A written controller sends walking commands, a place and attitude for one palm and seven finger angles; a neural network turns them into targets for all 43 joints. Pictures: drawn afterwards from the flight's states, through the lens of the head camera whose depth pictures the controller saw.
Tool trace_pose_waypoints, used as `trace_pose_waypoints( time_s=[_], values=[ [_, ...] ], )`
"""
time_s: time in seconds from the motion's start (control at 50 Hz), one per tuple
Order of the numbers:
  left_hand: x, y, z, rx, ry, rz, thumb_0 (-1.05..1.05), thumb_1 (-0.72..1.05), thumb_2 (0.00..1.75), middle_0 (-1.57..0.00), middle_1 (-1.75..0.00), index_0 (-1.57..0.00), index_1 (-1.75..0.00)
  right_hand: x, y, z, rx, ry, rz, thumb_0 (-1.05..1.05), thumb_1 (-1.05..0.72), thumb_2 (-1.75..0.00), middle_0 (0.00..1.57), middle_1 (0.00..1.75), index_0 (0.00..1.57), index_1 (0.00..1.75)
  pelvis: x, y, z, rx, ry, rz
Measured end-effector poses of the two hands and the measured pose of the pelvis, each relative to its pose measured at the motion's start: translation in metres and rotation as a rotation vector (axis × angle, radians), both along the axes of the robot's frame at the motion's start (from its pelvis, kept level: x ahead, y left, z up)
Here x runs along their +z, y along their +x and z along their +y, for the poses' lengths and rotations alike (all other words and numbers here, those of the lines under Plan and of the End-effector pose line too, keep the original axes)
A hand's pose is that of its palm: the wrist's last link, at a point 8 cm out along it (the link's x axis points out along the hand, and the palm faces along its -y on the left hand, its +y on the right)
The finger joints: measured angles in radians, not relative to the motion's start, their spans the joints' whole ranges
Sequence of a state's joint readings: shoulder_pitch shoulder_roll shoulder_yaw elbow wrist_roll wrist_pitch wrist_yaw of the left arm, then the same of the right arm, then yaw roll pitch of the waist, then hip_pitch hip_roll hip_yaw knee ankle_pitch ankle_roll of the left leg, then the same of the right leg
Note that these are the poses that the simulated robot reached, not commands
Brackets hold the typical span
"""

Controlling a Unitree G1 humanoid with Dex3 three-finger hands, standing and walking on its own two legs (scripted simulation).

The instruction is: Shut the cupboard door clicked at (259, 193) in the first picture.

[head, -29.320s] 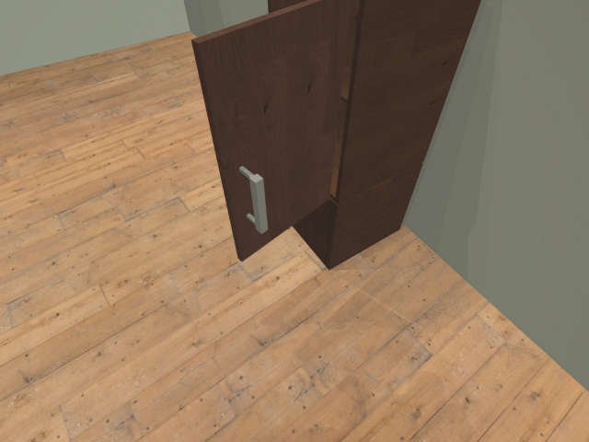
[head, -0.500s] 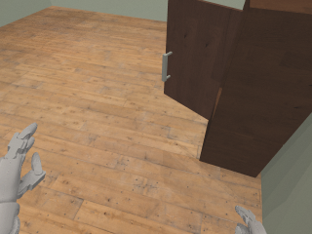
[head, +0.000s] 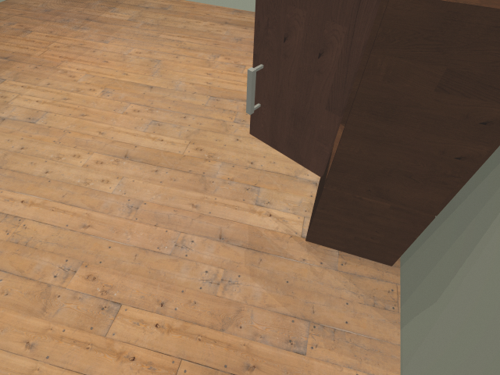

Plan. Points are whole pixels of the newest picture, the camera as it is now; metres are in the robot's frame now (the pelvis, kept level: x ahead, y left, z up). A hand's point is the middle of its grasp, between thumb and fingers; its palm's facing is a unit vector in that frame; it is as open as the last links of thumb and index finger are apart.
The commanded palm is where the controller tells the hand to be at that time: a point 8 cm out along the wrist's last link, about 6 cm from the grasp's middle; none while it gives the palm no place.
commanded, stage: let the arm hang, fingers relaxed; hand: left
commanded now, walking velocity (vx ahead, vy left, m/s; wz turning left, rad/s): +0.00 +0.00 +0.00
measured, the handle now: (255, 89) +1.01 +0.04 -0.11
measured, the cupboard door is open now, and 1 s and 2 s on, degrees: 66 66 66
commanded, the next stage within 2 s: look to check the result in 0.54 s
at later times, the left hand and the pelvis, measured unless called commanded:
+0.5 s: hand out of the picture +0.09 +0.22 -0.16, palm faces -0.02 -0.96 -0.28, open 7.4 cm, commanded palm none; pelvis +0.01 +0.00 +0.00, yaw +0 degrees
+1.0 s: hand out of the picture +0.08 +0.24 -0.16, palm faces -0.01 -0.94 -0.33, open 7.4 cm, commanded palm none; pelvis +0.03 -0.01 +0.01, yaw +0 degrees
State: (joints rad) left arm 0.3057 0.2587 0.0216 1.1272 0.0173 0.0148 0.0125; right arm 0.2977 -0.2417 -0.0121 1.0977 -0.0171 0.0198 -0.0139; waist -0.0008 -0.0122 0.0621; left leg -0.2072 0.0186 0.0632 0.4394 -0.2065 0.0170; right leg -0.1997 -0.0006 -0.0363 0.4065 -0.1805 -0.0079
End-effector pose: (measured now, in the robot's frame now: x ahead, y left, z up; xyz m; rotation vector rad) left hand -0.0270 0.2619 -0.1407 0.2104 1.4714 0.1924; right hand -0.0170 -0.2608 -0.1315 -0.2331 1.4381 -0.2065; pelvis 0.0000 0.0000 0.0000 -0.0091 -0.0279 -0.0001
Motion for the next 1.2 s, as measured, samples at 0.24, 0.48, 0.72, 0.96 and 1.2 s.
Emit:
trace_pose_waypoints(
  time_s=[0.24,0.48,0.72,0.96,1.2],
  values=[
    [0.017,0.065,0.016,-0.051,0.061,-0.179,0.0,0.91,0.9,-0.2,-0.29,-0.2,-0.3,-0.007,0.044,0.01,0.014,0.047,-0.143,0.01,-0.91,-0.9,0.2,0.3,0.2,0.3,0.002,0.001,0.001,-0.008,0.008,-0.01],
    [0.017,0.106,0.005,-0.088,0.025,-0.254,0.0,0.91,0.9,-0.2,-0.29,-0.2,-0.3,0.006,0.07,-0.01,0.032,-0.007,-0.184,0.01,-0.91,-0.9,0.2,0.3,0.2,0.3,0.004,0.01,0.001,-0.009,0.01,-0.004],
    [0.017,0.099,0.015,-0.072,0.047,-0.19,0.0,0.91,0.9,-0.21,-0.29,-0.2,-0.3,0.012,0.083,-0.026,0.05,-0.04,-0.159,0.01,-0.91,-0.9,0.2,0.3,0.2,0.3,0.006,0.021,-0.003,-0.002,0.009,0.0],
    [0.021,0.102,0.019,-0.062,0.072,-0.167,0.0,0.91,0.9,-0.21,-0.29,-0.2,-0.3,0.011,0.108,-0.027,0.071,-0.029,-0.171,0.01,-0.91,-0.9,0.2,0.3,0.2,0.3,0.007,0.033,-0.006,0.002,0.009,0.006],
    [0.023,0.127,0.011,-0.069,0.067,-0.215,0.0,0.91,0.9,-0.21,-0.29,-0.2,-0.3,0.012,0.127,-0.031,0.081,-0.029,-0.198,0.01,-0.91,-0.9,0.2,0.3,0.2,0.3,0.007,0.042,-0.01,0.007,0.01,0.007]
  ],
)
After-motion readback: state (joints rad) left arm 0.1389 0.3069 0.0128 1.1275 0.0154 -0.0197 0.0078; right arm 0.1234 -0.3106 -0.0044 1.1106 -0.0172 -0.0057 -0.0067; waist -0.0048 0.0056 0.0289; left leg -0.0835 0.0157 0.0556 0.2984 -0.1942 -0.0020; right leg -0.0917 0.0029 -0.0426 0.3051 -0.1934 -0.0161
